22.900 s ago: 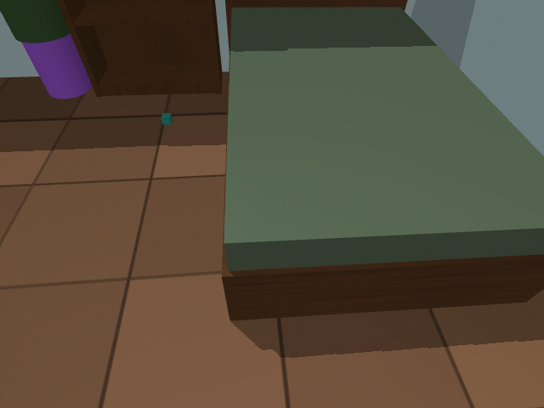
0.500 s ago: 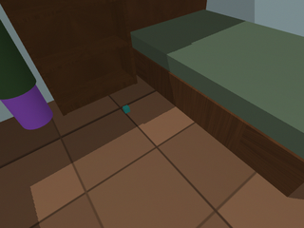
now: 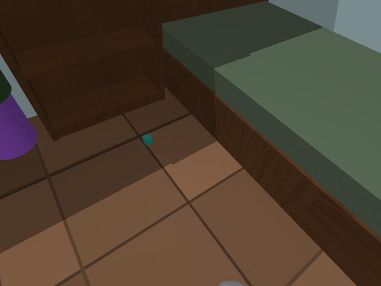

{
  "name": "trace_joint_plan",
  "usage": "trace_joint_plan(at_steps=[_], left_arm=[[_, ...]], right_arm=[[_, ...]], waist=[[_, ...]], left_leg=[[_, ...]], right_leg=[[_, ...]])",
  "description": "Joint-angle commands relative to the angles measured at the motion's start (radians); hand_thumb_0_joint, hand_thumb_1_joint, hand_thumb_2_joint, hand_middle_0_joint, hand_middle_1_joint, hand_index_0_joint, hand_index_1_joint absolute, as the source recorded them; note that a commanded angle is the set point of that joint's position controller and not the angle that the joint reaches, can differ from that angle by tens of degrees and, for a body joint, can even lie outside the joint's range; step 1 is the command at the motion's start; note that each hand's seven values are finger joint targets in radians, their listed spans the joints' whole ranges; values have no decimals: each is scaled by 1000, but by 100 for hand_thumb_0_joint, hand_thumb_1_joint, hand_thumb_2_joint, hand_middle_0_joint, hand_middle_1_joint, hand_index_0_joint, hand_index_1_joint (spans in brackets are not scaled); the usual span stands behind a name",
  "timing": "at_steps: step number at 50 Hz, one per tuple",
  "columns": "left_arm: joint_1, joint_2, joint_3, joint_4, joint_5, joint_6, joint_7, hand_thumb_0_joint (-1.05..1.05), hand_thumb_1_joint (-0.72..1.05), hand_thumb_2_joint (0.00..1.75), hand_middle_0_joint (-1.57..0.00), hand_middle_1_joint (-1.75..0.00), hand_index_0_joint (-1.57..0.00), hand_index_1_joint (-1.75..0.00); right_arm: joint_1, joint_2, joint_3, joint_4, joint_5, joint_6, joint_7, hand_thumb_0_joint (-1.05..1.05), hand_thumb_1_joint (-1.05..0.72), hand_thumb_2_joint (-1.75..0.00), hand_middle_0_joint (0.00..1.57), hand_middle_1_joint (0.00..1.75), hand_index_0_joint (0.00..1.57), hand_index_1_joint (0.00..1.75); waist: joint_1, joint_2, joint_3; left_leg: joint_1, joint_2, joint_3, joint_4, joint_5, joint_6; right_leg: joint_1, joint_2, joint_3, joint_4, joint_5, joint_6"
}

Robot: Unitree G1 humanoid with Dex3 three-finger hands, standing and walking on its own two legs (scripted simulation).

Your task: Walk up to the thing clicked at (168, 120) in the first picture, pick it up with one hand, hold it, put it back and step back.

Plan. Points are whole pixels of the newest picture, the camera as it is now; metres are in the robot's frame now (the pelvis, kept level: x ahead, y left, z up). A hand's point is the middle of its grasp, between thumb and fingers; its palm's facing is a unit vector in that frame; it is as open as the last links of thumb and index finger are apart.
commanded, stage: walk up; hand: left
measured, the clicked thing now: (147, 139) +1.14 +0.25 -0.75
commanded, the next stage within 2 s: none
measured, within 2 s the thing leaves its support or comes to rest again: neither
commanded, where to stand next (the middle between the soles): +0.73 +0.02 m, yaw -1 degrees
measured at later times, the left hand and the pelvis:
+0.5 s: hand (96, 248) +0.24 +0.22 -0.12, palm faces -0.01 -0.91 -0.40, open 7.4 cm; pelvis +0.22 -0.05 +0.00, yaw -1 degrees
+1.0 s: hand (91, 175) +0.46 +0.30 -0.15, palm faces -0.06 -0.94 -0.33, open 7.4 cm; pelvis +0.41 +0.03 +0.00, yaw -1 degrees
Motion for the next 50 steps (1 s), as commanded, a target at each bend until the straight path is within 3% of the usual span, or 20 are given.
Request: trace_joint_plan(at_steps=[1,5,9,11,12,13,14,18,20,27,31,35,36,37,38,39,41,43,46,50], left_arm=[[46,148,49,-69,7,-19,-12,0,90,90,-20,-30,-20,-30],[-24,155,64,-89,24,-31,-35,0,90,90,-20,-30,-20,-30],[53,184,93,-42,31,-32,-34,0,90,90,-20,-30,-20,-30],[185,235,118,-18,37,-45,-19,0,90,90,-20,-30,-20,-30],[267,318,143,-11,44,-57,-2,0,90,90,-20,-30,-20,-30],[245,349,134,-48,36,-70,6,0,90,90,-20,-30,-20,-30],[188,369,132,-57,19,-67,8,0,90,90,-20,-30,-20,-30],[57,258,99,-81,6,-71,24,0,90,90,-20,-30,-20,-30],[47,233,91,-93,16,-77,23,0,90,90,-20,-30,-20,-30],[130,256,102,-110,30,-79,21,0,90,90,-20,-30,-20,-30],[124,262,99,-116,27,-73,20,0,90,90,-20,-30,-20,-30],[87,241,80,-126,30,-61,24,0,90,90,-20,-30,-20,-30],[147,176,53,-128,24,-56,24,0,90,90,-20,-30,-20,-30],[203,96,34,-129,14,-51,19,0,90,90,-20,-30,-20,-30],[195,214,62,-100,19,-38,37,0,90,90,-20,-30,-20,-30],[139,250,61,-94,27,-36,38,0,90,90,-20,-30,-20,-30],[145,221,56,-69,11,-37,28,0,90,90,-20,-30,-20,-30],[194,198,57,-46,7,-26,17,0,90,90,-20,-30,-20,-30],[177,181,58,-44,15,-13,8,0,90,90,-20,-30,-20,-30],[59,187,62,-80,26,-9,-8,0,90,90,-20,-30,-20,-30]], right_arm=[[21,-279,-70,-82,-2,-31,-27,0,-90,-90,20,30,20,30],[9,-298,-74,-95,-7,-42,-13,0,-90,-90,20,30,20,30],[-20,-294,-71,-114,-2,-28,-11,0,-90,-90,20,30,20,30],[11,-245,-51,-115,-9,-25,-11,0,-90,-90,20,30,20,30],[84,-167,-29,-121,-2,-24,-8,0,-90,-90,20,30,20,30],[121,-177,-23,-116,-1,-15,-11,0,-90,-90,20,30,20,30],[112,-257,-44,-99,-6,-10,-24,0,-90,-90,20,30,20,30],[115,-236,-44,-33,22,8,-15,0,-90,-90,20,30,20,30],[131,-226,-48,-28,9,22,-4,0,-90,-90,20,30,20,30],[-60,-200,-53,-93,-23,23,25,0,-90,-90,20,30,20,30],[-106,-200,-56,-97,-22,6,34,0,-90,-90,20,30,20,30],[100,-250,-82,-29,-24,-8,21,0,-90,-90,20,30,20,30],[215,-315,-105,-3,-39,-16,8,0,-90,-90,20,30,20,30],[208,-377,-117,-35,-37,-22,-4,0,-90,-90,20,30,20,30],[171,-394,-119,-55,-6,-20,-6,0,-90,-90,20,30,20,30],[146,-369,-118,-54,8,-14,-7,0,-90,-90,20,30,20,30],[67,-298,-78,-73,7,-20,-18,0,-90,-90,20,30,20,30],[60,-264,-63,-72,12,-32,-20,0,-90,-90,20,30,20,30],[66,-268,-69,-89,5,-40,-23,0,-90,-90,20,30,20,30],[94,-273,-73,-93,-5,-41,-25,0,-90,-90,20,30,20,30]], waist=[[18,173,4],[10,209,21],[68,139,-41],[140,-22,-125],[162,-296,-170],[116,-259,-123],[107,-216,-111],[22,-110,-55],[12,-124,-63],[78,-82,-5],[79,-70,-29],[-46,61,-126],[-87,249,-212],[-56,411,-207],[-58,271,-181],[-56,194,-102],[-8,135,-21],[23,161,-18],[14,189,-33],[-19,153,12]], left_leg=[[21,233,-123,-237,311,217],[-44,209,-80,-244,146,200],[-189,202,-109,-142,-151,159],[-222,123,-40,199,33,116],[-324,-16,45,541,-79,61],[-447,-84,-47,669,-261,27],[-456,-40,-101,743,-267,21],[-328,30,-179,622,-64,30],[-281,25,-149,565,-24,16],[-363,62,-108,228,49,-22],[-237,50,-54,94,71,-1],[129,2,-22,8,72,43],[304,91,-177,-74,-95,92],[399,310,-598,-177,-252,150],[329,394,-749,-261,-352,243],[222,381,-692,-265,-308,244],[75,263,-396,-259,-10,134],[34,204,-242,-256,162,80],[47,212,-204,-282,124,137],[90,207,-181,-335,46,145]], right_leg=[[-86,-67,-15,-215,79,45],[24,-87,-66,-469,240,36],[279,-31,-117,-483,270,20],[475,-17,-87,-551,132,-11],[528,-194,222,-746,-122,-59],[521,-369,583,-903,-135,-119],[493,-424,697,-928,-79,-192],[283,-228,203,-876,248,-61],[238,-195,104,-889,271,-101],[281,-233,52,-926,70,-160],[278,-243,14,-842,196,-151],[146,-184,-61,-551,311,-98],[29,-97,-126,-247,280,-57],[-222,50,-111,-44,-152,-1],[-246,32,-40,45,-191,-16],[-246,-6,12,76,-148,-22],[-161,-36,86,3,4,-12],[-97,-47,56,-67,72,3],[-99,-46,27,-110,125,32],[-176,-57,16,-246,169,51]])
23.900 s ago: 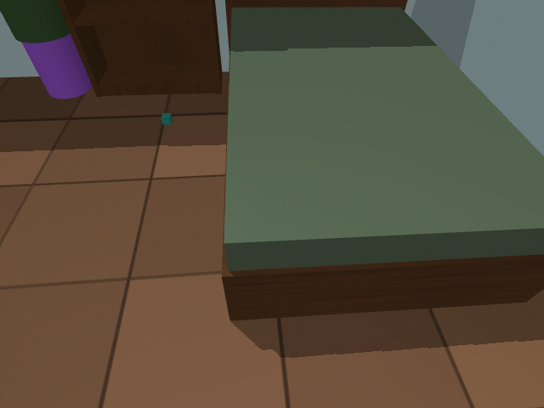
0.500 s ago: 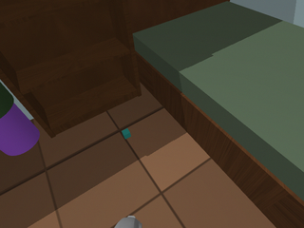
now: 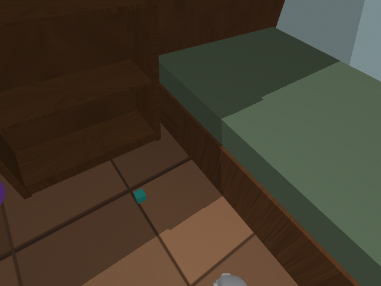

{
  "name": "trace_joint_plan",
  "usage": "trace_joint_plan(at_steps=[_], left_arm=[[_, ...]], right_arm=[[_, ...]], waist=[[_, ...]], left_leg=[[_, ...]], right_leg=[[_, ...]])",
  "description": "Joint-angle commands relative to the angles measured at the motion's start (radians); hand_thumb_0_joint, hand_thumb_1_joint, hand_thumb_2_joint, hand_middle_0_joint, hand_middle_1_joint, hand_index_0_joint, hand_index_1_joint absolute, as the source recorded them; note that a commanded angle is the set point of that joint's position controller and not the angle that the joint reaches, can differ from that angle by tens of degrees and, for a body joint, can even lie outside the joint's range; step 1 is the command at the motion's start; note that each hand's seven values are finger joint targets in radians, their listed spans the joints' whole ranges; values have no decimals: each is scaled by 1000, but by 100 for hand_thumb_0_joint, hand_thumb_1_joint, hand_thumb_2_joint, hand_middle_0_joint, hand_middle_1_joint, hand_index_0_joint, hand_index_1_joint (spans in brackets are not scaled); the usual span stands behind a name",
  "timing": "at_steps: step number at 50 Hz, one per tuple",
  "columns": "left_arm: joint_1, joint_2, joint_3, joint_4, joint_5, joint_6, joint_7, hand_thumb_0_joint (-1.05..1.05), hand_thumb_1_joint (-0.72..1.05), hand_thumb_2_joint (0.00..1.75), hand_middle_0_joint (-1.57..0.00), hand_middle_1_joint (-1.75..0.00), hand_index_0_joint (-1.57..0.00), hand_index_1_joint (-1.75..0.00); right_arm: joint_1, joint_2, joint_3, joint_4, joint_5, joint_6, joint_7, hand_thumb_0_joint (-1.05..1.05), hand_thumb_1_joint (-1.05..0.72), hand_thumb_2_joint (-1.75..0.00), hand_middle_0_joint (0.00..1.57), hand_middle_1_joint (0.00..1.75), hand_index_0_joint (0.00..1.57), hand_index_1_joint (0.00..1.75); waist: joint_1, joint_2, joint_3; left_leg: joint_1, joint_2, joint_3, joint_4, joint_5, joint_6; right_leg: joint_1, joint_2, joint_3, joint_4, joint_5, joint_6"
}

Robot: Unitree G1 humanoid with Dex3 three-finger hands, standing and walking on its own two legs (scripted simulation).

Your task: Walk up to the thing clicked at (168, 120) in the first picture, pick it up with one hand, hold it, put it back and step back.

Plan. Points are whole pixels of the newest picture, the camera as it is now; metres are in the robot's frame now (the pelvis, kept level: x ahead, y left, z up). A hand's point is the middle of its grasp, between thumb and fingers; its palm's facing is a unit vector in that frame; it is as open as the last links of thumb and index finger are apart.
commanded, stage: walk up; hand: left
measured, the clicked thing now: (140, 196) +0.73 +0.23 -0.75
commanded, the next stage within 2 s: none
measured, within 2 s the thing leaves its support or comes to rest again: neither
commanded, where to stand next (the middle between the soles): +0.33 +0.00 m, yaw +0 degrees
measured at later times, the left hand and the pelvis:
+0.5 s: hand (93, 250) +0.24 +0.23 -0.12, palm faces -0.06 -0.92 -0.38, open 7.4 cm; pelvis +0.15 -0.03 +0.00, yaw -2 degrees
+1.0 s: hand (75, 237) +0.29 +0.30 -0.17, palm faces -0.09 -0.95 -0.31, open 7.4 cm; pelvis +0.24 +0.03 +0.00, yaw -3 degrees
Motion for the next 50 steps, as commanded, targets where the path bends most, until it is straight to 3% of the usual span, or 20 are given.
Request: trace_joint_plan(at_steps=[1,6,10,12,13,14,15,16,19,20,25,31,34,35,36,38,41,42,46,50], left_arm=[[-27,157,52,-72,9,-14,-2,0,90,90,-20,-30,-20,-30],[-97,116,41,-96,12,-27,-4,0,90,90,-20,-30,-20,-30],[-22,125,54,-71,13,-40,3,0,90,90,-20,-30,-20,-30],[105,189,82,-31,19,-57,21,0,90,90,-20,-30,-20,-30],[165,264,110,-35,23,-63,32,0,90,90,-20,-30,-20,-30],[140,293,106,-62,15,-63,37,0,90,90,-20,-30,-20,-30],[102,301,104,-63,5,-56,36,0,90,90,-20,-30,-20,-30],[73,272,98,-72,-4,-53,37,0,90,90,-20,-30,-20,-30],[4,214,76,-86,-9,-58,42,0,90,90,-20,-30,-20,-30],[-12,214,75,-89,-2,-60,40,0,90,90,-20,-30,-20,-30],[-32,210,81,-125,12,-62,26,0,90,90,-20,-30,-20,-30],[-25,205,72,-117,18,-34,21,0,90,90,-20,-30,-20,-30],[-76,157,42,-131,13,-14,27,0,90,90,-20,-30,-20,-30],[-28,95,20,-121,8,-6,29,0,90,90,-20,-30,-20,-30],[36,46,6,-115,-2,2,28,0,90,90,-20,-30,-20,-30],[77,189,45,-54,8,20,47,0,90,90,-20,-30,-20,-30],[58,180,45,-21,3,24,44,0,90,90,-20,-30,-20,-30],[63,171,44,-12,1,27,41,0,90,90,-20,-30,-20,-30],[45,143,32,12,5,37,42,0,90,90,-20,-30,-20,-30],[3,126,29,32,8,38,43,0,90,90,-20,-30,-20,-30]], right_arm=[[65,-275,-88,-68,0,-30,-28,0,-90,-90,20,30,20,30],[79,-262,-83,-78,-3,-15,-28,0,-90,-90,20,30,20,30],[38,-272,-83,-105,-1,-2,-28,0,-90,-90,20,30,20,30],[74,-205,-54,-110,2,0,-25,0,-90,-90,20,30,20,30],[141,-149,-33,-119,6,-3,-22,0,-90,-90,20,30,20,30],[149,-177,-33,-101,4,10,-23,0,-90,-90,20,30,20,30],[114,-270,-58,-84,-5,21,-33,0,-90,-90,20,30,20,30],[98,-271,-63,-66,-8,24,-37,0,-90,-90,20,30,20,30],[138,-236,-54,-20,8,32,-22,0,-90,-90,20,30,20,30],[141,-231,-56,-13,2,35,-17,0,-90,-90,20,30,20,30],[99,-230,-68,-7,-13,37,4,0,-90,-90,20,30,20,30],[27,-193,-59,2,-22,9,-11,0,-90,-90,20,30,20,30],[133,-210,-65,46,-18,-9,-39,0,-90,-90,20,30,20,30],[173,-257,-74,53,-24,-17,-51,0,-90,-90,20,30,20,30],[135,-344,-88,25,-34,-23,-52,0,-90,-90,20,30,20,30],[67,-382,-102,-2,-7,-12,-50,0,-90,-90,20,30,20,30],[39,-282,-68,-13,-9,-16,-61,0,-90,-90,20,30,20,30],[44,-292,-68,-10,-4,-19,-62,0,-90,-90,20,30,20,30],[7,-254,-56,-27,-3,-12,-70,0,-90,-90,20,30,20,30],[-55,-272,-54,-29,-10,2,-68,0,-90,-90,20,30,20,30]], waist=[[-36,179,22],[-41,162,-1],[17,130,-58],[74,-36,-159],[82,-209,-246],[80,-184,-185],[85,-113,-138],[72,-64,-80],[13,-56,-31],[8,-73,-27],[14,-103,15],[42,-81,-1],[-40,41,-95],[-49,227,-126],[-6,390,-96],[-4,265,-53],[6,219,-41],[9,250,-45],[6,215,-77],[8,218,-42]], left_leg=[[71,255,-222,-260,88,93],[105,241,-123,-142,377,95],[9,258,-158,-20,241,109],[-98,151,-67,285,195,60],[-237,64,-26,513,-49,14],[-418,-27,-76,605,-308,-15],[-437,21,-128,683,-350,-11],[-436,51,-170,692,-323,-15],[-374,77,-192,597,-155,-26],[-350,77,-165,595,-124,-32],[-366,103,-127,442,-30,-79],[-193,76,-71,207,35,-82],[73,52,-95,59,85,-49],[92,160,-230,-88,-36,-28],[100,343,-580,-180,-123,28],[8,427,-687,-209,-291,164],[14,273,-385,-173,32,50],[2,270,-354,-164,97,44],[13,257,-250,-131,227,86],[-113,262,-210,-128,89,113]], right_leg=[[-126,-20,2,-122,49,22],[-14,-22,-86,-342,89,-1],[242,12,-91,-453,95,-25],[499,12,-55,-538,44,-54],[633,-205,270,-596,-80,-109],[644,-345,549,-708,-177,-187],[566,-382,598,-710,-215,-275],[469,-347,516,-725,-217,-264],[368,-197,220,-730,-64,-140],[315,-179,175,-742,-59,-159],[234,-165,92,-822,-245,-199],[176,-165,35,-683,-112,-195],[82,-132,0,-442,-7,-130],[77,-57,-76,-245,-79,-81],[-74,96,-97,-62,-280,-22],[-61,38,-6,72,-300,-37],[-35,20,71,30,-170,-26],[-15,19,52,21,-148,-18],[32,23,25,-52,-105,11],[129,5,-16,-196,-90,15]])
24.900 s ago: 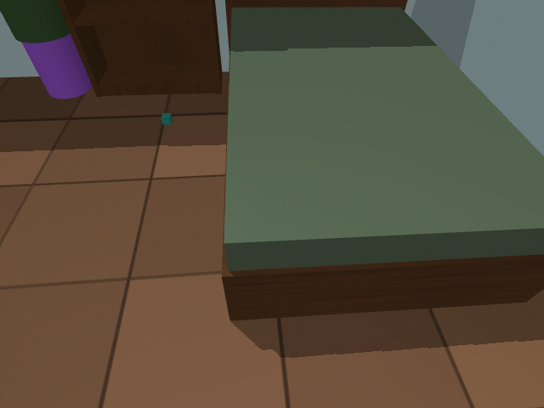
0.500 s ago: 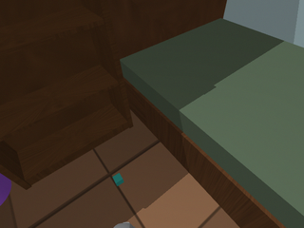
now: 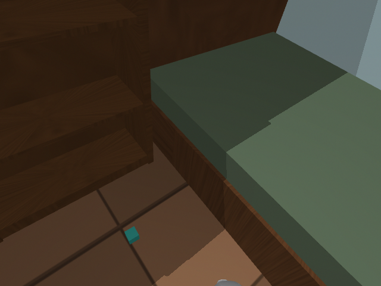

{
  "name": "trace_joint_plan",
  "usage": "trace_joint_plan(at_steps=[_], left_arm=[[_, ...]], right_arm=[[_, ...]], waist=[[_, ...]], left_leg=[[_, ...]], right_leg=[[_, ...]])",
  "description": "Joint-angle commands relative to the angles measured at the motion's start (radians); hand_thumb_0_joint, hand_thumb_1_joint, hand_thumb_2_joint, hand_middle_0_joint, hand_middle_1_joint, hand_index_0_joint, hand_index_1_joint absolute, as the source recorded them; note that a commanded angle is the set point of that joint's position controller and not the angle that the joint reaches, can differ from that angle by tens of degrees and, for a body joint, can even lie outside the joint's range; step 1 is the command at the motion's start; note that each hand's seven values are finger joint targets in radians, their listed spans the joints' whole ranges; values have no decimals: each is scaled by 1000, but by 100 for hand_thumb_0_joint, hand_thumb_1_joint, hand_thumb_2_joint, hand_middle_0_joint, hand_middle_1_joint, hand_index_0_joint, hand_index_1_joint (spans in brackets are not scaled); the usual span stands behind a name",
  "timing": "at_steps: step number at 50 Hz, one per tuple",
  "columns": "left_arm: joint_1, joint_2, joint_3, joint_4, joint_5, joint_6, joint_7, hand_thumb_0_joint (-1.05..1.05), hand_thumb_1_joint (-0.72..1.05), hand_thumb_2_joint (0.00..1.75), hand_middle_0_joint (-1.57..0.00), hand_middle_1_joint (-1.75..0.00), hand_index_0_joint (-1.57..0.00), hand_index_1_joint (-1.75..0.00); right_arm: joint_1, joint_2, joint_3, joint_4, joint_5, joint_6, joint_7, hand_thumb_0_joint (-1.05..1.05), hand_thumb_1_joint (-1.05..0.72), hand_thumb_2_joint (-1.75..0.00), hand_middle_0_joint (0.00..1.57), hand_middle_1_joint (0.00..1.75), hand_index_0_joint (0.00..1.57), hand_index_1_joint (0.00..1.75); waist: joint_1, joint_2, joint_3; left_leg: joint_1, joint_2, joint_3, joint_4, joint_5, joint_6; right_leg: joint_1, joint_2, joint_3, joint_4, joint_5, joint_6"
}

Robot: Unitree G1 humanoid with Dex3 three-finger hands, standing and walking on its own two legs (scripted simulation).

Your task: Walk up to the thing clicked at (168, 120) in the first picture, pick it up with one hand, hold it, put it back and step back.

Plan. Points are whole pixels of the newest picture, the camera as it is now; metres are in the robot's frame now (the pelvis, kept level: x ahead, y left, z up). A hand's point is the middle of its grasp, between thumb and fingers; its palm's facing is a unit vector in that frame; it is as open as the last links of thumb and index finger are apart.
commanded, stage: walk up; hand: left
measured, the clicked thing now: (132, 235) +0.48 +0.23 -0.74
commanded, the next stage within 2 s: stand in 1.44 s
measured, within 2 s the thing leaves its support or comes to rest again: neither
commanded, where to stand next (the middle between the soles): +0.09 -0.03 m, yaw +3 degrees
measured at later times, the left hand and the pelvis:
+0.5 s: hand out of the picture +0.14 +0.22 -0.15, palm faces -0.03 -0.95 -0.32, open 7.4 cm; pelvis +0.03 -0.03 +0.00, yaw +0 degrees
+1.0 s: hand out of the picture +0.11 +0.22 -0.15, palm faces -0.01 -0.94 -0.33, open 7.4 cm; pelvis +0.04 -0.03 +0.01, yaw +0 degrees
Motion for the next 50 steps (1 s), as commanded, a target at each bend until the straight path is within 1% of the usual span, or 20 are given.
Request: trace_joint_plan(at_steps=[1,4,5,6,7,8,9,10,11,12,13,14,17,21,23,28,34,42,48,50], left_arm=[[22,139,40,-19,7,-23,14,0,90,90,-20,-30,-20,-30],[33,133,44,10,10,-32,18,0,90,90,-20,-30,-20,-30],[39,128,43,24,13,-36,20,0,90,90,-20,-30,-20,-30],[48,124,43,32,19,-43,24,0,90,90,-20,-30,-20,-30],[27,152,49,23,24,-53,28,0,90,90,-20,-30,-20,-30],[-13,201,55,7,34,-65,32,0,90,90,-20,-30,-20,-30],[-95,229,55,-10,21,-69,31,0,90,90,-20,-30,-20,-30],[-170,249,46,-19,19,-62,27,0,90,90,-20,-30,-20,-30],[-187,205,34,-20,14,-57,24,0,90,90,-20,-30,-20,-30],[-167,169,21,-15,9,-57,23,0,90,90,-20,-30,-20,-30],[-165,154,20,-2,5,-60,24,0,90,90,-20,-30,-20,-30],[-158,154,19,13,4,-60,23,0,90,90,-20,-30,-20,-30],[-176,158,18,28,4,-58,22,0,90,90,-20,-30,-20,-30],[-216,147,14,48,-1,-55,25,0,90,90,-20,-30,-20,-30],[-216,140,11,70,-5,-52,25,0,90,90,-20,-30,-20,-30],[-248,132,7,103,-1,-45,21,0,90,90,-20,-30,-20,-30],[-272,131,8,130,4,-45,19,0,90,90,-20,-30,-20,-30],[-293,126,8,151,6,-45,17,0,90,90,-20,-30,-20,-30],[-269,125,12,166,7,-47,19,0,90,90,-20,-30,-20,-30],[-279,127,12,164,8,-46,21,0,90,90,-20,-30,-20,-30]], right_arm=[[-37,-289,-78,-66,0,-10,-21,0,-90,-90,20,30,20,30],[-70,-294,-75,-62,3,11,-13,0,-90,-90,20,30,20,30],[-91,-284,-69,-61,6,18,-11,0,-90,-90,20,30,20,30],[-109,-251,-56,-57,14,24,-10,0,-90,-90,20,30,20,30],[-85,-220,-40,-47,17,27,-9,0,-90,-90,20,30,20,30],[-62,-181,-28,-43,25,24,-9,0,-90,-90,20,30,20,30],[-53,-163,-20,-25,26,27,-10,0,-90,-90,20,30,20,30],[-46,-204,-35,13,24,26,-16,0,-90,-90,20,30,20,30],[-23,-211,-35,40,21,20,-16,0,-90,-90,20,30,20,30],[-54,-235,-39,50,23,12,-14,0,-90,-90,20,30,20,30],[-88,-245,-41,60,27,8,-10,0,-90,-90,20,30,20,30],[-111,-235,-36,63,24,9,-8,0,-90,-90,20,30,20,30],[-124,-226,-22,95,20,9,-7,0,-90,-90,20,30,20,30],[-139,-230,-15,143,14,6,-9,0,-90,-90,20,30,20,30],[-168,-220,-10,158,14,5,-9,0,-90,-90,20,30,20,30],[-194,-222,-10,192,7,3,-13,0,-90,-90,20,30,20,30],[-206,-217,-9,209,8,4,-15,0,-90,-90,20,30,20,30],[-213,-218,-9,229,7,12,-15,0,-90,-90,20,30,20,30],[-219,-215,-11,229,9,14,-16,0,-90,-90,20,30,20,30],[-213,-216,-11,234,8,17,-17,0,-90,-90,20,30,20,30]], waist=[[-2,232,-58],[6,216,-86],[17,183,-97],[39,155,-105],[32,75,-109],[6,-71,-116],[-20,-91,-65],[-27,-94,-61],[-49,-62,-64],[-41,-26,-86],[-26,-25,-116],[-12,-44,-134],[-3,-37,-127],[-1,42,-149],[13,72,-128],[9,113,-131],[2,100,-150],[-9,79,-129],[-5,62,-161],[-11,55,-159]], left_leg=[[-57,234,-192,-192,4,131],[-100,243,-212,-133,-95,140],[-135,227,-202,-99,-124,124],[-147,209,-190,-46,-137,88],[-163,175,-164,5,-132,47],[-151,99,-107,122,-107,-1],[-136,13,-76,128,-191,-39],[28,12,-87,136,-244,-32],[98,36,-107,28,-178,-27],[138,70,-127,-29,-73,-17],[114,95,-152,-31,31,-3],[102,106,-163,-40,59,7],[71,89,-146,-74,20,-5],[89,102,-147,-124,108,-15],[78,110,-159,-156,110,-18],[64,119,-167,-211,77,-21],[104,117,-153,-213,119,-24],[118,108,-150,-227,49,-28],[167,114,-145,-209,140,-27],[159,113,-142,-210,139,-29]], right_leg=[[81,-22,-48,-124,29,10],[184,1,-86,-224,37,3],[243,9,-92,-297,77,-4],[280,7,-74,-368,86,-20],[310,-30,-6,-456,101,-33],[263,-171,213,-544,141,-81],[175,-252,308,-586,97,-148],[18,-267,279,-555,89,-185],[-12,-208,187,-519,89,-134],[0,-153,99,-487,142,-78],[76,-102,42,-464,193,-43],[121,-86,27,-467,197,-35],[167,-102,53,-512,123,-39],[231,-101,31,-509,217,-38],[242,-90,16,-524,208,-31],[293,-83,2,-545,225,-23],[309,-89,-1,-576,257,-17],[275,-90,9,-619,194,-13],[288,-88,-2,-620,256,-9],[296,-91,-1,-624,263,-9]])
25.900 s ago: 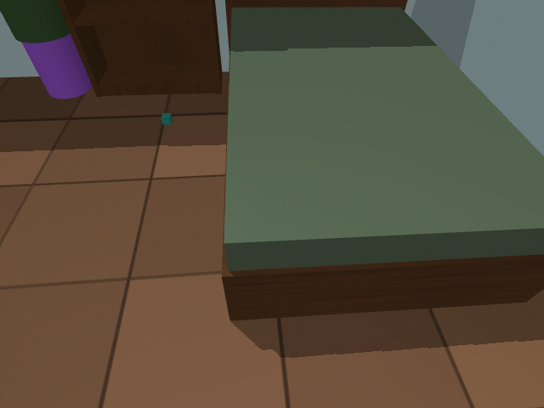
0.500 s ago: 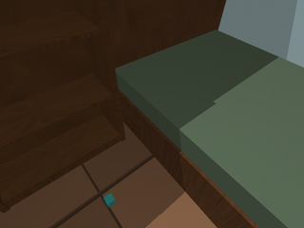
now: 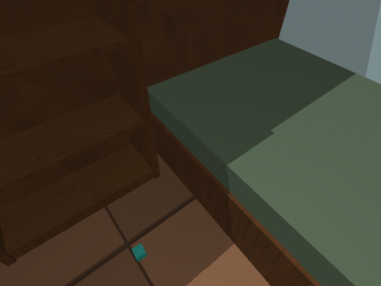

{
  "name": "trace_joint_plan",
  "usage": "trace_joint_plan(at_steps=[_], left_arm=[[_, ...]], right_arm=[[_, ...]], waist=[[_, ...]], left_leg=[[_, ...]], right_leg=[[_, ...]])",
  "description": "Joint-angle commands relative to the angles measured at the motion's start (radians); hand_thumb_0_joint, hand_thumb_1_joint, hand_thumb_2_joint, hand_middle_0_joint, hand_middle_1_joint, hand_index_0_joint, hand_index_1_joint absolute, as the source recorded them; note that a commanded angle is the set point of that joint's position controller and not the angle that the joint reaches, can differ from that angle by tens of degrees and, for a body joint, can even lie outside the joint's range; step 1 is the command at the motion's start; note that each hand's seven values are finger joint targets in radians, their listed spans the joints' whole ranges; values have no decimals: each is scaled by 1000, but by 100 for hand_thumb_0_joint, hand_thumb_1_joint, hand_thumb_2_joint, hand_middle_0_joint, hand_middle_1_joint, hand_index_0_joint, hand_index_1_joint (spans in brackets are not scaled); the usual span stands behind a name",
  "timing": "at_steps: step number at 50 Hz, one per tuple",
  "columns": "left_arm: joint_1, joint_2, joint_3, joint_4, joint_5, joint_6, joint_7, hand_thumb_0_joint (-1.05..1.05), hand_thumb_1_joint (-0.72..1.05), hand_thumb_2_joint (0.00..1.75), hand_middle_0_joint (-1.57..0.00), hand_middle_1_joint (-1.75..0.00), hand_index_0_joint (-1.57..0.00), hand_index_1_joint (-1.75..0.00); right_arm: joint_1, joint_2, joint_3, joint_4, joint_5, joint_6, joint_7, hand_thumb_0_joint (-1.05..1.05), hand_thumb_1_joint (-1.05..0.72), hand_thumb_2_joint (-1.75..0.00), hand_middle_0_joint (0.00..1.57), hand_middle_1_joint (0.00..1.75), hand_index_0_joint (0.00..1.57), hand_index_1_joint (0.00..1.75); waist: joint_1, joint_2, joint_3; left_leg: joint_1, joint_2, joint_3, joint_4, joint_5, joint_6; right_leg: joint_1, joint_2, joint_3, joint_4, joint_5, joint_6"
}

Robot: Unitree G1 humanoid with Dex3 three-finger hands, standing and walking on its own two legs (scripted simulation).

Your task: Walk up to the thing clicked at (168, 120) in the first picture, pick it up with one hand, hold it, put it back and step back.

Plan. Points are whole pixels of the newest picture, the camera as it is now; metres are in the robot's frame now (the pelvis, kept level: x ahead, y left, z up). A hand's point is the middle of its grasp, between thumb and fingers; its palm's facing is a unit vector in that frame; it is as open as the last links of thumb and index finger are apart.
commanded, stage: walk up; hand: left
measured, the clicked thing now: (139, 252) +0.44 +0.26 -0.76
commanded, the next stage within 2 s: stand in 0.44 s
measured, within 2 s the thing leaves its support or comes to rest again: neither
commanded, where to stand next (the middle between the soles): +0.05 +0.00 m, yaw +2 degrees
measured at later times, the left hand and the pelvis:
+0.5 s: hand out of the picture +0.09 +0.25 -0.16, palm faces -0.01 -0.95 -0.32, open 7.4 cm; pelvis +0.01 +0.00 +0.00, yaw +0 degrees
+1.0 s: hand out of the picture +0.07 +0.26 -0.15, palm faces -0.02 -0.94 -0.34, open 7.4 cm; pelvis -0.01 +0.00 +0.00, yaw +0 degrees
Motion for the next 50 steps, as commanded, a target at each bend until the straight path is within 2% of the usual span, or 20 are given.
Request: trace_joint_plan(at_steps=[1,13,19,21,22,24,26,29,32,33,36,39,41,44,47,50], left_arm=[[-74,200,36,-68,2,-30,17,0,90,90,-20,-30,-20,-30],[-55,195,41,-67,3,-27,20,0,90,90,-20,-30,-20,-30],[-45,196,43,-74,5,-26,21,0,90,90,-20,-30,-20,-30],[-54,195,42,-78,7,-26,21,0,90,90,-20,-30,-20,-30],[-59,201,34,-90,4,-34,26,0,90,90,-20,-30,-20,-30],[-50,202,34,-89,-1,-37,28,0,90,90,-20,-30,-20,-30],[-53,195,31,-87,-1,-34,28,0,90,90,-20,-30,-20,-30],[-51,202,31,-91,1,-35,28,0,90,90,-20,-30,-20,-30],[-57,201,26,-89,0,-35,28,0,90,90,-20,-30,-20,-30],[-54,204,25,-94,2,-36,28,0,90,90,-20,-30,-20,-30],[-62,204,26,-92,1,-33,28,0,90,90,-20,-30,-20,-30],[-49,205,23,-95,3,-37,28,0,90,90,-20,-30,-20,-30],[-51,202,22,-96,1,-35,26,0,90,90,-20,-30,-20,-30],[-48,214,24,-97,5,-34,28,0,90,90,-20,-30,-20,-30],[-35,209,23,-93,3,-33,25,0,90,90,-20,-30,-20,-30],[-36,217,24,-97,2,-36,25,0,90,90,-20,-30,-20,-30]], right_arm=[[-41,-216,-35,-61,5,-24,-19,0,-90,-90,20,30,20,30],[-49,-207,-38,-63,4,-20,-20,0,-90,-90,20,30,20,30],[-60,-206,-39,-71,3,-21,-21,0,-90,-90,20,30,20,30],[-51,-203,-40,-70,2,-22,-21,0,-90,-90,20,30,20,30],[-79,-204,-40,-75,0,-19,-23,0,-90,-90,20,30,20,30],[-65,-204,-39,-70,3,-17,-22,0,-90,-90,20,30,20,30],[-69,-204,-38,-68,4,-15,-24,0,-90,-90,20,30,20,30],[-69,-203,-39,-70,3,-14,-21,0,-90,-90,20,30,20,30],[-62,-200,-36,-67,4,-9,-19,0,-90,-90,20,30,20,30],[-66,-200,-37,-69,3,-10,-18,0,-90,-90,20,30,20,30],[-61,-198,-34,-65,2,-10,-17,0,-90,-90,20,30,20,30],[-63,-208,-40,-67,1,-11,-15,0,-90,-90,20,30,20,30],[-58,-205,-37,-64,2,-11,-15,0,-90,-90,20,30,20,30],[-62,-201,-40,-66,0,-11,-13,0,-90,-90,20,30,20,30],[-55,-205,-40,-62,1,-9,-11,0,-90,-90,20,30,20,30],[-39,-197,-39,-63,-1,-11,-10,0,-90,-90,20,30,20,30]], waist=[[-5,-14,-97],[-2,0,-83],[2,12,-92],[-1,6,-106],[0,21,-103],[-1,14,-113],[0,22,-101],[-1,7,-124],[-3,-4,-90],[-2,-6,-103],[-5,2,-84],[-2,-1,-99],[-4,9,-73],[-1,-9,-70],[1,2,-52],[-4,-7,-68]], left_leg=[[46,102,-100,-56,107,26],[46,102,-103,-67,121,24],[45,104,-102,-69,143,24],[50,104,-98,-65,154,24],[64,121,-106,-60,268,21],[64,121,-103,-58,283,17],[62,118,-101,-70,233,14],[82,121,-102,-77,243,16],[53,113,-103,-92,154,16],[71,116,-103,-89,172,16],[49,112,-104,-103,123,17],[69,114,-103,-96,146,19],[49,108,-105,-109,87,16],[49,112,-113,-113,80,17],[27,105,-115,-119,17,20],[35,107,-116,-117,44,21]], right_leg=[[-10,-112,105,-72,93,-27],[-9,-106,96,-74,88,-21],[8,-106,90,-67,118,-22],[24,-111,93,-66,140,-24],[24,-130,100,-51,249,-24],[43,-128,92,-50,268,-18],[35,-127,96,-62,209,-18],[44,-128,91,-58,217,-18],[28,-126,98,-85,140,-14],[25,-127,95,-79,154,-17],[19,-129,100,-88,110,-19],[15,-127,96,-86,124,-18],[-4,-127,102,-97,70,-19],[-13,-124,99,-91,51,-20],[-18,-122,100,-101,8,-20],[-16,-126,106,-94,13,-24]])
